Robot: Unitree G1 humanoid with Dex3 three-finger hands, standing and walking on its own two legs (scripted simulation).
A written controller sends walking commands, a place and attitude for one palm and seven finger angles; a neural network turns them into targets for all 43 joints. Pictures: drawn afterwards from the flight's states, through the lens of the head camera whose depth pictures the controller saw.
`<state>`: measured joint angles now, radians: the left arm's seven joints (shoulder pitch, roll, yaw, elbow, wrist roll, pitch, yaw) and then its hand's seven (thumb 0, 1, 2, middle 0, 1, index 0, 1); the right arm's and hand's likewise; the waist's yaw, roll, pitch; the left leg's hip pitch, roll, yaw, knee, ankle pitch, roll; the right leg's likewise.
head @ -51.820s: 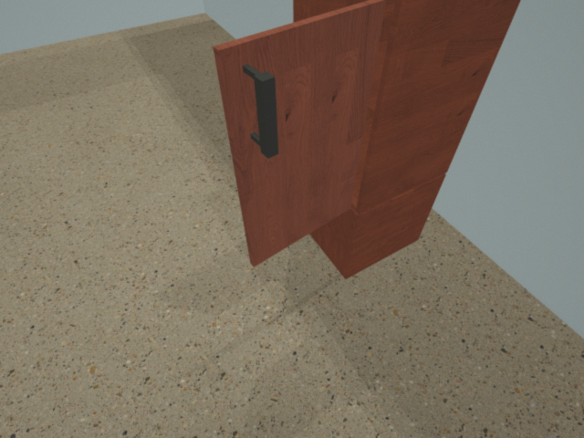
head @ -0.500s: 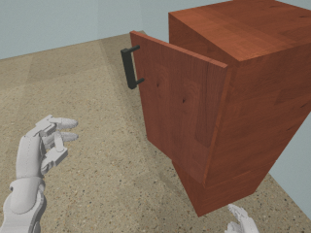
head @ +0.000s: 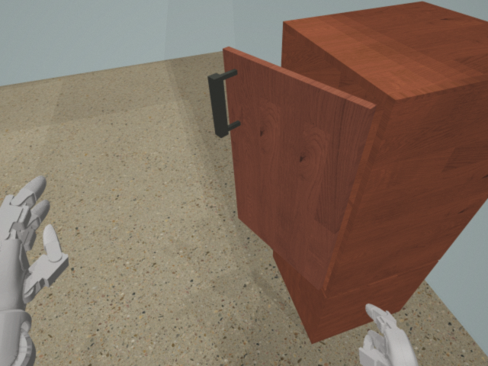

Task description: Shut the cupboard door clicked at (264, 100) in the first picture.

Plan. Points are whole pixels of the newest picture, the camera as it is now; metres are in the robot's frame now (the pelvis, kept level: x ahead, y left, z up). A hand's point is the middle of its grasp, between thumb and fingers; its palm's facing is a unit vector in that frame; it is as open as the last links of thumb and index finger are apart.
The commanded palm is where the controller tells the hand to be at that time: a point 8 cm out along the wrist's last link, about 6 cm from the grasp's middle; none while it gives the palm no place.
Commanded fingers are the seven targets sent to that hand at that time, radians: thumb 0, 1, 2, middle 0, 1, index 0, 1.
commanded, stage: draw the hand back to the body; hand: left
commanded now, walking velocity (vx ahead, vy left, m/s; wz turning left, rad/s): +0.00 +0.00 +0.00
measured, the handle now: (226, 103) +0.63 +0.13 +0.13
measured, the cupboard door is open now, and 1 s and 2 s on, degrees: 23 23 23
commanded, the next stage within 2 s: step back with the hand held close in 0.10 s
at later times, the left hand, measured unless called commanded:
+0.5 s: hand (75, 257) +0.20 +0.26 +0.15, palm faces +0.35 -0.81 -0.47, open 7.4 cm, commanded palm +0.14 +0.30 +0.17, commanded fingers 0.00 0.90 0.90 -0.20 -0.30 -0.20 -0.30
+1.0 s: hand (20, 313) +0.12 +0.28 +0.15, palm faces +0.45 -0.79 -0.42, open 7.4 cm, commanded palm +0.06 +0.32 +0.17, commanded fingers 0.00 0.90 0.90 -0.20 -0.30 -0.20 -0.30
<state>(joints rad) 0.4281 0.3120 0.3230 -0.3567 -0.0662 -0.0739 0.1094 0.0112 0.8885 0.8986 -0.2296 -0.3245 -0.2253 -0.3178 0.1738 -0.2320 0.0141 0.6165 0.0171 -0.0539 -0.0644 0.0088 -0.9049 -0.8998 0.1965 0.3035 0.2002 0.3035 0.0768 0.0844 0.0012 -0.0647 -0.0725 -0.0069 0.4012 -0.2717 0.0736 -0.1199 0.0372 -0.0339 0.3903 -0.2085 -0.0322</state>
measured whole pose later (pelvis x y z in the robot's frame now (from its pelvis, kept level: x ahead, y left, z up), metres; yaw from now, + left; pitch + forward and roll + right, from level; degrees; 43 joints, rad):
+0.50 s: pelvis -0.01 +0.01 -0.01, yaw -2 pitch +1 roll -1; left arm 0.54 0.37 0.37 -0.42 -0.06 -0.15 0.11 0.01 0.89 0.90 -0.21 -0.30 -0.21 -0.30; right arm 0.20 -0.28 -0.04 0.59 0.03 0.02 -0.06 0.01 -0.90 -0.90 0.20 0.30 0.20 0.30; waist 0.01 0.07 -0.02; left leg -0.23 -0.07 0.03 0.51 -0.31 0.08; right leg -0.29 0.04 -0.01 0.49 -0.23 -0.02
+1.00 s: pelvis -0.09 +0.02 -0.03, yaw -1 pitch +0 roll -1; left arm 0.48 0.37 0.43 -0.50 -0.01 -0.20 0.15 0.01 0.88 0.90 -0.22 -0.30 -0.21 -0.30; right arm 0.26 -0.24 -0.01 0.56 0.02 0.01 -0.07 0.01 -0.90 -0.90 0.20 0.30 0.20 0.30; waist -0.01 -0.01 -0.01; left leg -0.42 -0.07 0.06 0.71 -0.34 0.10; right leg -0.46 0.01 -0.02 0.65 -0.19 -0.01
